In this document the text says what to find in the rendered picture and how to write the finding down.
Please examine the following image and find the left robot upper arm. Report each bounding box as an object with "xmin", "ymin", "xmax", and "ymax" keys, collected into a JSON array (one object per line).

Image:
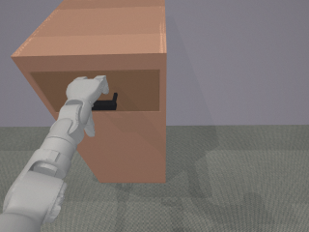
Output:
[{"xmin": 0, "ymin": 170, "xmax": 68, "ymax": 232}]

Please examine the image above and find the cabinet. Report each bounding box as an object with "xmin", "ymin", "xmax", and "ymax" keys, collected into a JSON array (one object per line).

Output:
[{"xmin": 11, "ymin": 0, "xmax": 167, "ymax": 184}]

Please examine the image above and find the left robot hand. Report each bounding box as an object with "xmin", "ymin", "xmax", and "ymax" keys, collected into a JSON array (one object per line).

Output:
[{"xmin": 66, "ymin": 75, "xmax": 109, "ymax": 137}]

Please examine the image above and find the handle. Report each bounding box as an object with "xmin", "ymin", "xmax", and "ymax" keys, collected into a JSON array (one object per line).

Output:
[{"xmin": 92, "ymin": 93, "xmax": 118, "ymax": 111}]

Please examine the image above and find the left robot forearm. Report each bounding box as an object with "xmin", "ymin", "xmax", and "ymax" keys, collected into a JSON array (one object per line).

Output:
[{"xmin": 3, "ymin": 97, "xmax": 92, "ymax": 213}]

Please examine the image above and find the drawer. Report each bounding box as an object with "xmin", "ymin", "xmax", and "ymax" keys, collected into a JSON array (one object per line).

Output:
[{"xmin": 30, "ymin": 69, "xmax": 160, "ymax": 112}]

